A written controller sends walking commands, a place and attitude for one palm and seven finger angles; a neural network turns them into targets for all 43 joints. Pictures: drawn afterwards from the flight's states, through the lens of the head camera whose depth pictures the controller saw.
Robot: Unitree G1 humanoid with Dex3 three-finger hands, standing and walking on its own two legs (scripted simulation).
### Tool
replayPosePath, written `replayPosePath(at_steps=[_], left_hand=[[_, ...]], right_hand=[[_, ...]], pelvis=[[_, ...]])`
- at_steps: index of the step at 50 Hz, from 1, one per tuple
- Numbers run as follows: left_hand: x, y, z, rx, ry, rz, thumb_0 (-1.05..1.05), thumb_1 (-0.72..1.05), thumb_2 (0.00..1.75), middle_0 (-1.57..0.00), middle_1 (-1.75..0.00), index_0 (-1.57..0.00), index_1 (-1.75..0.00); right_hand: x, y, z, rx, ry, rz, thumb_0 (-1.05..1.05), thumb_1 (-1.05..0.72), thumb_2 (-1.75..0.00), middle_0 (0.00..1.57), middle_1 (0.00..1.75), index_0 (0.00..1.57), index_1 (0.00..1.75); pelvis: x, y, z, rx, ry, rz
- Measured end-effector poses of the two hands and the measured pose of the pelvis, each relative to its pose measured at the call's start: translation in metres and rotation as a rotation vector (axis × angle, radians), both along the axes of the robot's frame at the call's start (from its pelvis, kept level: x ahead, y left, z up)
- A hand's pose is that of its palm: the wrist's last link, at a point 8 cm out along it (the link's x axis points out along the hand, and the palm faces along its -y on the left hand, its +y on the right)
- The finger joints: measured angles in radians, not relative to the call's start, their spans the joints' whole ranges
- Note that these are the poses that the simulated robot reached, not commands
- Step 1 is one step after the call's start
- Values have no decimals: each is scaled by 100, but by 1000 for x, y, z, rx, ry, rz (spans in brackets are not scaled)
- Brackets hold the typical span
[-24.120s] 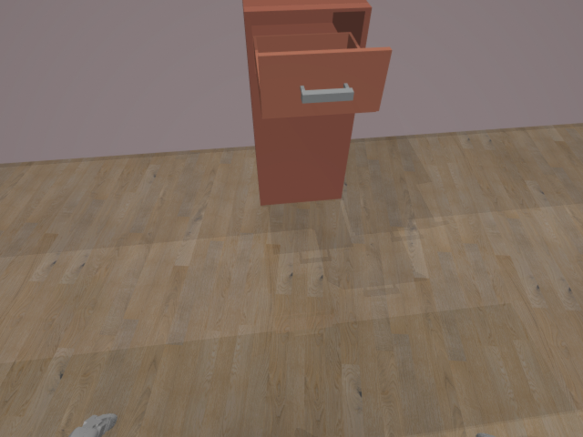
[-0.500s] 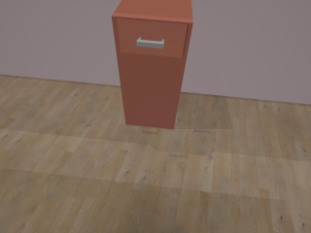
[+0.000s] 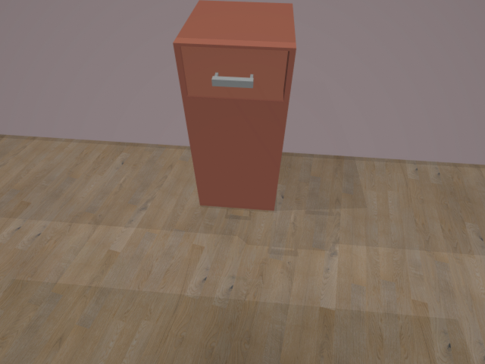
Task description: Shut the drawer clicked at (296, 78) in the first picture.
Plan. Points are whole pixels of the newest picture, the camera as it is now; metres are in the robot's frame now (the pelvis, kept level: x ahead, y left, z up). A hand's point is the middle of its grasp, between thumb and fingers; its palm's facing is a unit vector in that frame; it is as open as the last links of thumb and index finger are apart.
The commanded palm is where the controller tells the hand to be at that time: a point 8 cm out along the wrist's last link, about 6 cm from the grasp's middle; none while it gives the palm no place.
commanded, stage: let the arm hang, fingers relaxed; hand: left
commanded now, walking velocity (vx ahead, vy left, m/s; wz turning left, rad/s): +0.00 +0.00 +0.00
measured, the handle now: (233, 78) +0.98 +0.08 -0.02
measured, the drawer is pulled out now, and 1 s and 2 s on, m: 0.00 0.00 0.00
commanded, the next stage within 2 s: look to check the result in 0.12 s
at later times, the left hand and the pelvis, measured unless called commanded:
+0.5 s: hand out of the picture +0.03 +0.15 -0.17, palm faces +0.01 -0.98 -0.21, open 7.4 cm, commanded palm none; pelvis +0.03 -0.02 +0.00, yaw +0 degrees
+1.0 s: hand out of the picture +0.05 +0.14 -0.17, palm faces +0.01 -0.98 -0.20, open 7.4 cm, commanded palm none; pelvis +0.05 -0.03 +0.00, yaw -1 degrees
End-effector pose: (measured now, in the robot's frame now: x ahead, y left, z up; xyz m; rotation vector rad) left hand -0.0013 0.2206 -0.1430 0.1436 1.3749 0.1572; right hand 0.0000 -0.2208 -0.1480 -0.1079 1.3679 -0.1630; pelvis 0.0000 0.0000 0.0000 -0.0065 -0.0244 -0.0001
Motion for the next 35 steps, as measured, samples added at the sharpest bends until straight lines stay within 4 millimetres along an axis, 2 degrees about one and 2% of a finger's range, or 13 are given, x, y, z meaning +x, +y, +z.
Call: replayPosePath(at_steps=[8, 17, 35], left_hand=[[6, -4, 3, 13, 20, -2, 1, 91, 90, -20, -30, -20, -30], [11, -9, 4, 26, 49, -1, 1, 91, 90, -20, -30, -20, -30], [43, -27, 3, 8, 25, -13, 1, 91, 90, -20, -30, -20, -29]], right_hand=[[-1, 0, -2, 18, 30, -14, 0, -91, -89, 20, 30, 20, 30], [1, -11, -2, 12, 63, -22, 0, -91, -89, 20, 30, 20, 30], [29, -21, -1, 6, 46, -12, 0, -91, -90, 20, 30, 20, 30]], pelvis=[[8, -6, 1, 5, 5, -2], [18, -14, 2, 5, 2, -5], [36, -25, 3, 7, 4, -10]])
